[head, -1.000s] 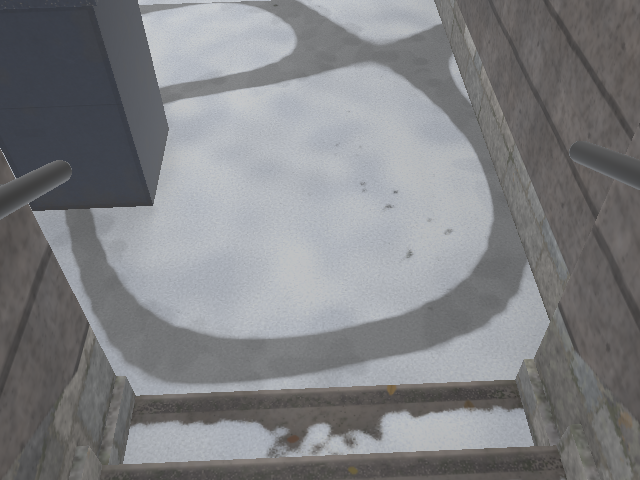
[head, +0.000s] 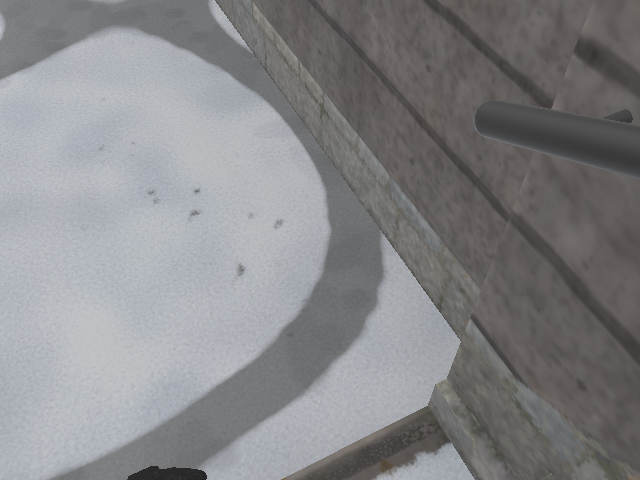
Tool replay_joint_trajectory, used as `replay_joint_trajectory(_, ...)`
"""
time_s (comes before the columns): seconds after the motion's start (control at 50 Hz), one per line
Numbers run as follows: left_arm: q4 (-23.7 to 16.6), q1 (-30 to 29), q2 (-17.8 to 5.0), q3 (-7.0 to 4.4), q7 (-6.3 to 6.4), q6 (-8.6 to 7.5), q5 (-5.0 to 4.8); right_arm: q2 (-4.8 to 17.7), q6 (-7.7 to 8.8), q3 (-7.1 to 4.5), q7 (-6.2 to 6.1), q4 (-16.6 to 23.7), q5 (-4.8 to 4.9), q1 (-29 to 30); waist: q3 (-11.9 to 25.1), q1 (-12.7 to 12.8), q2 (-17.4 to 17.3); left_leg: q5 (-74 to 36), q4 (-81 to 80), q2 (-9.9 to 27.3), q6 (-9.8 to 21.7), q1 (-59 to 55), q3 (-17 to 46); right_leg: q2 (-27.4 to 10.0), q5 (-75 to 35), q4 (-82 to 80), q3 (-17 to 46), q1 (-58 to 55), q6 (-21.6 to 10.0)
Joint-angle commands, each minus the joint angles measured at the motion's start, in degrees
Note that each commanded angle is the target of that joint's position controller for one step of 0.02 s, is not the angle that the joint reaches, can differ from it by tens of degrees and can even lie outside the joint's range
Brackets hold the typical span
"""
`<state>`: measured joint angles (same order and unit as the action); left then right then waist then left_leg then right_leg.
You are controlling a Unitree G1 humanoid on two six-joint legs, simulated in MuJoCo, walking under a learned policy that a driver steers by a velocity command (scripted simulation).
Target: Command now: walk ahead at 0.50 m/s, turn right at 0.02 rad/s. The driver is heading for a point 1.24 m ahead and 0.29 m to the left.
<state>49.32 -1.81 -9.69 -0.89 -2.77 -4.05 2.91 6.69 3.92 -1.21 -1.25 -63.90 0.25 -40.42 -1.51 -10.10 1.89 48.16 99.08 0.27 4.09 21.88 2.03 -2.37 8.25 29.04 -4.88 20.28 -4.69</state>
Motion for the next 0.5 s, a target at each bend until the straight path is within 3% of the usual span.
replay_joint_trajectory(0.02,5.4,26.0,-11.4,-4.16,-3.47,0.04,5.41,2.8,3.20,-0.08,3.85,5.3,-2.59,1.3,8.6,11.2,-2.3,-14.9,7.5,6.9,-3.6,36.2,1.2,-19.3,-31.0,0.8,19.6,-29.1,-14.3)
replay_joint_trajectory(0.04,3.0,23.0,-9.3,-3.55,-3.78,-0.29,3.45,4.2,3.69,-0.88,2.33,5.9,-3.51,3.2,4.5,8.6,-3.2,-23.0,-6.3,8.5,-5.6,31.2,2.6,-20.9,-32.8,-0.7,19.5,-15.7,-16.0)
replay_joint_trajectory(0.06,3.3,22.4,-4.0,-1.78,-3.10,-1.47,2.48,4.2,3.35,-0.94,1.40,6.0,-4.67,6.3,1.7,7.2,-2.6,-29.9,-14.4,10.3,-4.7,28.6,3.6,-19.6,-27.5,-3.4,19.7,-7.6,-15.6)
replay_joint_trajectory(0.08,2.7,20.4,-2.3,-1.71,-2.13,-2.72,0.95,3.9,3.37,-1.33,1.18,5.1,-5.39,8.2,3.2,6.5,-2.3,-34.1,-24.8,10.7,-4.5,22.0,3.2,-16.0,-24.6,-5.0,15.2,-1.2,-14.6)
replay_joint_trajectory(0.1,2.1,21.9,0.2,-0.74,-2.09,-2.94,0.96,3.9,2.82,-1.57,1.59,4.4,-4.85,10.8,1.0,6.9,-0.4,-38.8,-31.6,10.6,-4.9,20.9,2.7,-15.9,-20.9,-7.1,15.4,3.0,-16.1)
replay_joint_trajectory(0.12,3.0,25.1,-1.3,-0.96,-2.05,-2.72,1.28,2.6,2.21,-1.34,2.25,4.7,-5.36,12.2,2.2,7.0,3.1,-40.8,-32.7,10.0,-4.3,21.1,1.5,-14.2,-19.1,-5.4,14.4,2.4,-16.3)
replay_joint_trajectory(0.14,1.8,23.9,-2.4,-1.36,-1.94,-2.67,1.42,1.4,2.60,-0.52,3.13,3.6,-6.83,9.2,4.7,6.2,2.1,-42.4,-33.3,8.3,-3.8,15.6,-0.2,-12.0,-16.0,-3.2,12.8,5.9,-15.8)
replay_joint_trajectory(0.16,0.8,21.5,-2.5,-1.34,-2.07,-2.68,1.97,3.3,3.15,-0.75,3.95,3.6,-6.91,6.7,3.2,4.2,2.6,-46.6,-33.0,6.9,-2.9,8.9,-1.2,-11.1,-13.9,-0.5,10.3,13.6,-14.0)
replay_joint_trajectory(0.18,1.1,22.9,-3.0,-1.42,-1.79,-2.89,1.76,4.3,3.25,-1.06,4.30,4.7,-7.56,8.9,2.7,5.5,2.3,-49.9,-35.8,5.9,-2.5,9.3,-1.9,-9.1,-10.0,0.6,8.3,13.5,-13.0)
replay_joint_trajectory(0.2,4.6,26.7,0.5,-0.21,-0.44,-3.42,1.62,5.2,2.78,-0.64,4.09,8.5,-7.39,17.5,1.1,9.4,1.8,-61.3,-44.9,10.8,-2.9,22.4,6.9,-12.3,1.1,3.1,14.1,1.9,-11.2)
replay_joint_trajectory(0.22,5.5,30.2,2.2,1.17,0.73,-3.67,0.72,5.5,2.46,-0.58,3.74,10.9,-6.93,23.5,-0.5,12.0,2.4,-62.1,-49.8,12.0,-3.1,32.4,8.1,-15.1,5.2,6.0,19.0,-5.9,-12.2)
replay_joint_trajectory(0.24,8.2,35.9,2.3,1.53,1.78,-3.81,0.41,5.5,2.32,-0.30,3.26,11.4,-5.95,25.4,1.3,14.4,-1.8,-67.8,-57.1,11.8,-4.6,34.0,8.1,-14.2,6.9,11.0,18.2,-10.8,-11.2)
replay_joint_trajectory(0.26,8.5,37.7,1.2,1.81,2.23,-3.39,1.12,5.5,2.29,0.31,3.64,11.4,-5.02,26.7,-0.3,15.3,-2.5,-75.0,-65.5,11.8,-5.3,29.9,6.9,-12.6,10.6,14.4,16.8,-7.5,-9.2)
replay_joint_trajectory(0.28,8.0,36.7,-0.2,2.02,1.79,-2.48,1.34,5.7,1.71,0.27,3.96,12.3,-4.71,28.5,-0.8,15.2,-1.7,-73.0,-67.2,9.1,-5.4,16.7,1.3,-9.7,15.2,13.3,12.9,3.6,-8.0)
replay_joint_trajectory(0.3,8.1,36.1,-2.8,1.75,1.17,-1.80,2.03,5.7,0.92,0.68,4.88,13.5,-4.76,29.1,-3.0,14.0,0.0,-71.6,-61.8,6.2,-5.3,6.2,-2.1,-9.2,20.1,12.7,12.7,14.7,-7.2)
replay_joint_trajectory(0.32,5.4,31.4,-10.1,-1.86,4.70,0.05,-4.85,5.0,-0.51,-0.39,5.08,17.2,1.25,37.2,-1.2,14.7,3.7,-71.1,-63.4,2.9,-5.2,-3.2,-1.0,-8.7,11.5,7.6,12.1,14.8,-4.0)
replay_joint_trajectory(0.34,4.5,29.4,-12.7,-2.51,5.34,1.21,-3.96,6.4,-1.42,-0.39,4.98,17.5,1.46,37.0,-3.3,13.8,4.5,-67.0,-64.4,3.7,-4.2,-3.8,0.4,-9.7,11.2,10.1,12.3,14.0,-3.0)
replay_joint_trajectory(0.36,4.2,29.1,-12.2,-2.95,5.91,1.92,-2.74,7.4,-1.74,-0.86,4.71,17.8,1.24,36.7,-6.5,14.3,3.2,-62.1,-67.5,4.3,-4.0,-3.6,0.5,-10.2,11.6,12.5,12.4,12.0,-2.1)
replay_joint_trajectory(0.38,4.0,28.5,-12.9,-3.65,6.26,2.47,-2.00,7.6,-1.88,-1.25,4.53,15.8,1.01,32.0,-8.6,12.3,1.6,-58.2,-72.7,4.8,-3.5,-7.1,-0.3,-10.3,10.4,16.4,12.7,9.4,-1.8)
replay_joint_trajectory(0.4,5.3,30.4,-10.4,-3.69,6.83,2.97,-0.90,9.2,-1.76,-2.46,4.10,12.2,0.35,24.6,-8.6,9.6,-2.0,-58.6,-77.1,4.8,-2.9,-13.6,-0.4,-8.1,9.6,27.5,10.0,9.2,-1.6)
replay_joint_trajectory(0.42,11.1,35.6,-7.8,-1.10,-1.08,0.81,6.16,21.8,1.41,-6.22,3.71,7.1,-3.67,3.8,-1.7,0.6,-11.9,-65.8,-75.9,5.1,2.0,-29.1,-3.4,-9.4,10.3,46.1,11.4,10.4,1.0)
replay_joint_trajectory(0.44,14.2,44.7,-2.1,-1.13,-4.43,-0.49,2.96,25.8,1.81,-8.79,4.23,5.7,-6.22,-3.2,10.8,0.8,-21.6,-90.1,-61.1,11.0,10.3,-48.6,0.8,1.4,37.6,77.3,4.8,24.2,3.9)
replay_joint_trajectory(0.46,12.2,47.1,-1.5,-1.82,-5.70,-1.92,-0.12,26.8,1.71,-8.15,5.83,4.8,-7.34,-7.6,17.2,3.4,-21.2,-101.0,-57.6,14.6,13.4,-55.4,11.3,6.0,37.3,89.9,6.6,37.3,3.1)
replay_joint_trajectory(0.48,7.6,35.6,-5.4,-2.65,-4.86,-3.36,-2.31,23.5,1.57,-7.29,7.68,4.8,-7.36,-6.9,11.1,0.1,-17.2,-81.9,-65.3,19.7,16.6,-50.7,23.2,6.6,34.8,94.7,7.2,52.2,2.7)
replay_joint_trajectory(0.5,3.3,25.9,-8.9,-3.12,-3.14,-3.64,-2.14,21.0,1.20,-6.37,8.79,5.0,-3.18,-0.3,4.5,1.3,-14.7,-43.3,-71.8,21.8,17.1,-39.3,27.2,1.7,28.0,94.9,5.6,60.8,1.9)
